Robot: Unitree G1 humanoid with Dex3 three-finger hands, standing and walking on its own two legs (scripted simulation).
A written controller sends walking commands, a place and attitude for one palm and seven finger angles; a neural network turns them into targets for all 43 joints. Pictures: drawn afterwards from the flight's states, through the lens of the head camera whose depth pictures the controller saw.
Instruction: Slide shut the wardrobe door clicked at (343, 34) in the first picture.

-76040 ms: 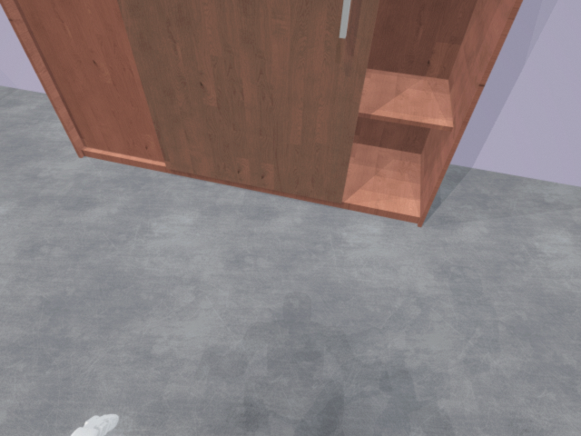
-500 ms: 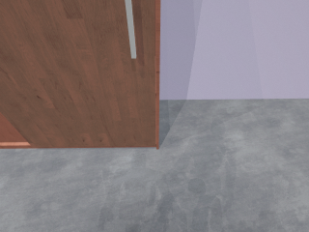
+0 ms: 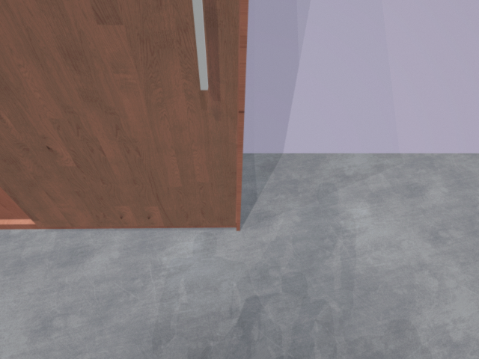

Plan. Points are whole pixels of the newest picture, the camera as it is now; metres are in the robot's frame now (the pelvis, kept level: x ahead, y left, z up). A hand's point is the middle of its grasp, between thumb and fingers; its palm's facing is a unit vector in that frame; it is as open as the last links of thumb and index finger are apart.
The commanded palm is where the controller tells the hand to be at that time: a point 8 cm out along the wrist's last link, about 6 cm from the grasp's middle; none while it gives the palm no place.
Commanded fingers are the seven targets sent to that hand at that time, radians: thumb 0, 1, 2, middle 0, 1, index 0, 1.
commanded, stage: look to check the result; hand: left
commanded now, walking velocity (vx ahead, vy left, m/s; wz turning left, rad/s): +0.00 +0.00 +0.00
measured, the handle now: (200, 25) +0.78 +0.14 +0.20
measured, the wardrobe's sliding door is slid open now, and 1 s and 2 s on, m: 0.00 0.00 0.00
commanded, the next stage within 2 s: take the last steps up to it in 0.50 s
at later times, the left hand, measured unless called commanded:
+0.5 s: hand out of the picture +0.02 +0.17 -0.18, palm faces +0.00 -0.98 -0.20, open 7.4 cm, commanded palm none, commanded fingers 0.00 0.90 0.90 -0.20 -0.30 -0.20 -0.30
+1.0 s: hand out of the picture +0.02 +0.17 -0.18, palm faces +0.06 -0.98 -0.20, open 7.4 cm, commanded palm none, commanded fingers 0.00 0.90 0.90 -0.20 -0.30 -0.20 -0.30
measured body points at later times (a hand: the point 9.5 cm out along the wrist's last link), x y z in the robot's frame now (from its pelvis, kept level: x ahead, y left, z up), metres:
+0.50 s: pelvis +0.01 +0.00 +0.00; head +0.02 +0.00 +0.45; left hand +0.02 +0.23 -0.16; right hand +0.02 -0.23 -0.16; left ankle +0.01 +0.09 -0.75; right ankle +0.01 -0.12 -0.75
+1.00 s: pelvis +0.06 -0.01 -0.01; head +0.08 -0.01 +0.44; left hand +0.02 +0.22 -0.17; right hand +0.03 -0.24 -0.17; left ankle +0.01 +0.09 -0.74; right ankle +0.01 -0.12 -0.75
